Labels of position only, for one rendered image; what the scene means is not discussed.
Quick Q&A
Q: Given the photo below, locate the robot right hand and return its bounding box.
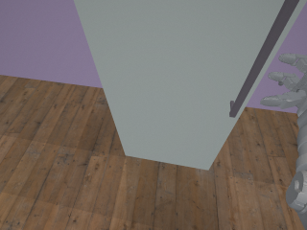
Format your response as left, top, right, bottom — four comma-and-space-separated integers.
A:
260, 53, 307, 109

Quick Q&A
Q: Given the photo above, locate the handle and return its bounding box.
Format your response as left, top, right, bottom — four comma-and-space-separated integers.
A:
229, 0, 299, 118

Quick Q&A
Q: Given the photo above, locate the fridge door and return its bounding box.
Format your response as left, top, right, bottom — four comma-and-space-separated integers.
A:
74, 0, 307, 171

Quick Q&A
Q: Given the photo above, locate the right robot forearm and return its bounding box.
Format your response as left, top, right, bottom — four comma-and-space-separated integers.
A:
295, 101, 307, 173

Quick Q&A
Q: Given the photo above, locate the right robot upper arm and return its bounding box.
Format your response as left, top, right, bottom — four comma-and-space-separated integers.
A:
285, 170, 307, 230

